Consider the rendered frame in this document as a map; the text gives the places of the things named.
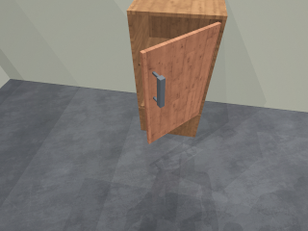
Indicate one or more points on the handle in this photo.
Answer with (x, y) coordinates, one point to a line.
(161, 90)

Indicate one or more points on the cupboard door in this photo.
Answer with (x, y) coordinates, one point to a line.
(185, 62)

